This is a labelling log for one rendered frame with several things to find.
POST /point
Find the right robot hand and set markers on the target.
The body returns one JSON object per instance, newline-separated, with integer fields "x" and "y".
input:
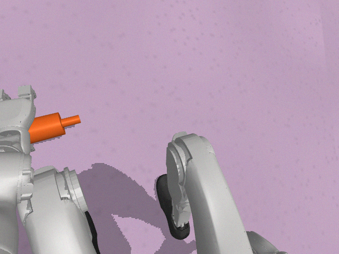
{"x": 260, "y": 245}

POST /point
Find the bottle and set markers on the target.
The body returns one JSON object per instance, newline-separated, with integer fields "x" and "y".
{"x": 50, "y": 126}

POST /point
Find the right robot foot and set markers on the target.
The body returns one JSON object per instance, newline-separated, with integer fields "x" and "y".
{"x": 165, "y": 201}

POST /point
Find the left robot hand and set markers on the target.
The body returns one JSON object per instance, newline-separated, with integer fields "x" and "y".
{"x": 18, "y": 112}

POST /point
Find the left robot foot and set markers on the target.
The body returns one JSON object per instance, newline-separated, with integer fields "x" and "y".
{"x": 93, "y": 232}

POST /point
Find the left robot arm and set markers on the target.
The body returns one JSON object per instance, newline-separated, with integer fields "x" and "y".
{"x": 16, "y": 183}

